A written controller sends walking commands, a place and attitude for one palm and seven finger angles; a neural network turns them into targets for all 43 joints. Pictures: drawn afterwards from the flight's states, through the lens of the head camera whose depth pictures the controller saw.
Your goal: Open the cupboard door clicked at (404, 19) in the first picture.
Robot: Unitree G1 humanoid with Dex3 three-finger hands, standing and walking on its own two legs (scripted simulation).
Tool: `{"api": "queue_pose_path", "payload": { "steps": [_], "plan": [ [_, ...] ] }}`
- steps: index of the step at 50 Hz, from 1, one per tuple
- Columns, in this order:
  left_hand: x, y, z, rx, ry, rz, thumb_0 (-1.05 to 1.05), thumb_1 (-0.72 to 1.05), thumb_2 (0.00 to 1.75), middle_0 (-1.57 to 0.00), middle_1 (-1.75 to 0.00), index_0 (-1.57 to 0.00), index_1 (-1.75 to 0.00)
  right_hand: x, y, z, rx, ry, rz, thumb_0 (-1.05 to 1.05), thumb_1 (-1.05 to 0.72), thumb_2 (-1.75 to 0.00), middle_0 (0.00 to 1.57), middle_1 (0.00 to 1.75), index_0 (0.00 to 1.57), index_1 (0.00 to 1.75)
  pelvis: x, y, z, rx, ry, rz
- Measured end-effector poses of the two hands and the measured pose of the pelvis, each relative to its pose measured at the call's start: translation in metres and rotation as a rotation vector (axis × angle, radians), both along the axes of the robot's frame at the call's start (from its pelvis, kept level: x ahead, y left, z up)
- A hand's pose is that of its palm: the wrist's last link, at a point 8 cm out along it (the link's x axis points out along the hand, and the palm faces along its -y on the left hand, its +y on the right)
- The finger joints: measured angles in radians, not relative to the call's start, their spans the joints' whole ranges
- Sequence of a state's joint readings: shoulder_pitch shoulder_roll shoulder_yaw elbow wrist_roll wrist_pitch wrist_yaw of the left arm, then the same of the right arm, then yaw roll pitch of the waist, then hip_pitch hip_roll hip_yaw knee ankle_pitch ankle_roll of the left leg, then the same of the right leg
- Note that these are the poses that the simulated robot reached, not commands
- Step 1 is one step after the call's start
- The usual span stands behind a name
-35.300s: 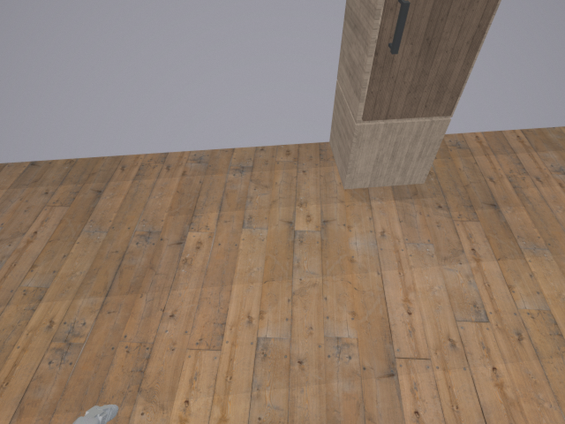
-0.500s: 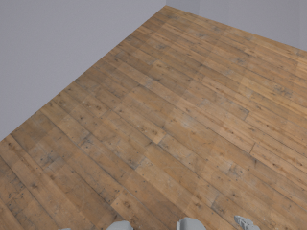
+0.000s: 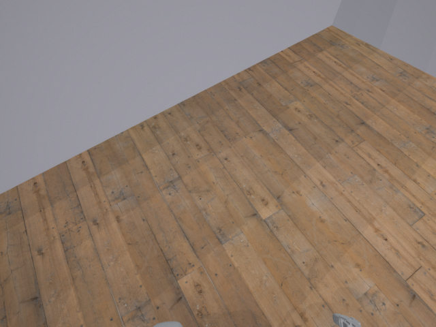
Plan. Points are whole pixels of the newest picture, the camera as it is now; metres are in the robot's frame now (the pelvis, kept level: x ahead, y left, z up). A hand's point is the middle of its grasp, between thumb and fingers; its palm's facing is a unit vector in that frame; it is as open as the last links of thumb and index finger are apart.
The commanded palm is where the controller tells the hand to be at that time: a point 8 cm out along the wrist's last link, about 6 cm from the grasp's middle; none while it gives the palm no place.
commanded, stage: turn to face it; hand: left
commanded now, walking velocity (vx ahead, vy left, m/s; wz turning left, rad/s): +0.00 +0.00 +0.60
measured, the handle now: out of the picture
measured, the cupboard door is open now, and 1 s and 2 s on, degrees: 42 42 42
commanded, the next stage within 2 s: none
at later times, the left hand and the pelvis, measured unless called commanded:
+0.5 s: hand out of the picture +0.04 +0.17 -0.14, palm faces +0.29 -0.92 -0.27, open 7.4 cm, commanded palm none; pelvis +0.01 -0.04 +0.01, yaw +18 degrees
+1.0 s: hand out of the picture -0.02 +0.21 -0.14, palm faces +0.56 -0.78 -0.28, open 7.4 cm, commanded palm none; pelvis +0.02 -0.03 +0.01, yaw +35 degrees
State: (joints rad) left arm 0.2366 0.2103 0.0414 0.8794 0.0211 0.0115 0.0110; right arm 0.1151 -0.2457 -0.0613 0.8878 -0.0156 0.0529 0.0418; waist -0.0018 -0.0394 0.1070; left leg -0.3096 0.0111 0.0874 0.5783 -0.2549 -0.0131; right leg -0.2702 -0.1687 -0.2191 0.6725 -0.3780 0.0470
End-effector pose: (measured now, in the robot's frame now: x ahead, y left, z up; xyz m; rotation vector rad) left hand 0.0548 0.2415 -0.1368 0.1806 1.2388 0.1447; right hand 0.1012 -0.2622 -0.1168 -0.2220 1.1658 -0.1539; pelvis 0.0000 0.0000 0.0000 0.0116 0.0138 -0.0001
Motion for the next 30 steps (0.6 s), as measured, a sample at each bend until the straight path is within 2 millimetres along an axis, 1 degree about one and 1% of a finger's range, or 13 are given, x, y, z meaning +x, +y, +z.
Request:
{"api": "queue_pose_path", "payload": {
  "steps": [1,3,5,8,13,15,17,19,23,26,30],
  "plan": [
    [-0.005,0.006,-0.005,0.002,0.015,0.019,0.01,0.90,0.90,-0.20,-0.30,-0.21,-0.30,0.007,0.003,0.000,-0.009,-0.014,0.017,0.01,-0.91,-0.89,0.19,0.30,0.20,0.29,-0.001,0.002,-0.003,0.002,-0.002,0.012],
    [-0.012,0.015,-0.008,0.014,0.042,0.048,0.01,0.90,0.90,-0.20,-0.30,-0.21,-0.30,0.014,0.009,0.003,-0.021,-0.028,0.047,0.01,-0.91,-0.89,0.20,0.30,0.20,0.29,-0.002,0.002,-0.002,0.001,-0.006,0.029],
    [-0.014,0.020,-0.004,0.025,0.045,0.078,0.01,0.90,0.90,-0.20,-0.29,-0.20,-0.30,0.016,0.012,0.007,-0.029,-0.024,0.067,0.01,-0.90,-0.89,0.20,0.30,0.20,0.29,-0.002,0.001,0.001,-0.007,-0.005,0.053],
    [-0.011,0.024,0.006,0.036,0.015,0.109,0.01,0.91,0.90,-0.20,-0.29,-0.20,-0.30,0.016,0.013,0.009,-0.029,0.002,0.094,0.01,-0.90,-0.89,0.20,0.30,0.20,0.29,-0.001,-0.002,0.007,-0.017,-0.002,0.086],
    [-0.003,0.020,0.021,0.065,-0.048,0.145,0.01,0.91,0.90,-0.19,-0.29,-0.20,-0.30,0.016,0.005,0.003,-0.009,0.049,0.128,0.01,-0.90,-0.89,0.20,0.30,0.20,0.30,0.002,-0.015,0.011,-0.024,0.004,0.145],
    [-0.001,0.013,0.025,0.080,-0.072,0.160,0.01,0.91,0.90,-0.19,-0.29,-0.20,-0.30,0.018,-0.002,-0.003,0.002,0.065,0.139,0.01,-0.90,-0.89,0.20,0.30,0.20,0.30,0.004,-0.024,0.009,-0.022,0.006,0.173],
    [-0.002,0.007,0.026,0.103,-0.102,0.174,0.01,0.91,0.90,-0.19,-0.29,-0.20,-0.30,0.024,-0.010,-0.013,0.016,0.073,0.150,0.01,-0.90,-0.89,0.20,0.30,0.20,0.30,0.008,-0.033,0.003,-0.005,0.015,0.199],
    [-0.009,-0.001,0.029,0.112,-0.103,0.195,0.01,0.91,0.90,-0.19,-0.29,-0.20,-0.30,0.031,-0.015,-0.017,0.018,0.086,0.170,0.01,-0.90,-0.89,0.20,0.30,0.20,0.30,0.008,-0.038,0.003,-0.010,0.006,0.232],
    [-0.029,-0.018,0.032,0.091,-0.073,0.252,0.01,0.91,0.90,-0.20,-0.29,-0.20,-0.30,0.049,-0.014,-0.011,0.019,0.094,0.218,0.01,-0.90,-0.89,0.20,0.30,0.20,0.29,0.010,-0.041,0.010,0.004,-0.007,0.290],
    [-0.045,-0.029,0.028,0.059,-0.047,0.295,0.01,0.90,0.90,-0.20,-0.29,-0.20,-0.30,0.066,-0.005,-0.003,0.021,0.086,0.265,0.01,-0.91,-0.89,0.19,0.30,0.20,0.29,0.013,-0.041,0.014,0.018,-0.007,0.331],
    [-0.071,-0.033,0.017,0.018,-0.018,0.364,0.01,0.90,0.90,-0.20,-0.29,-0.21,-0.30,0.092,0.019,0.003,0.014,0.054,0.352,0.01,-0.91,-0.89,0.19,0.30,0.20,0.29,0.012,-0.035,0.013,0.021,-0.008,0.384]
  ]
}}
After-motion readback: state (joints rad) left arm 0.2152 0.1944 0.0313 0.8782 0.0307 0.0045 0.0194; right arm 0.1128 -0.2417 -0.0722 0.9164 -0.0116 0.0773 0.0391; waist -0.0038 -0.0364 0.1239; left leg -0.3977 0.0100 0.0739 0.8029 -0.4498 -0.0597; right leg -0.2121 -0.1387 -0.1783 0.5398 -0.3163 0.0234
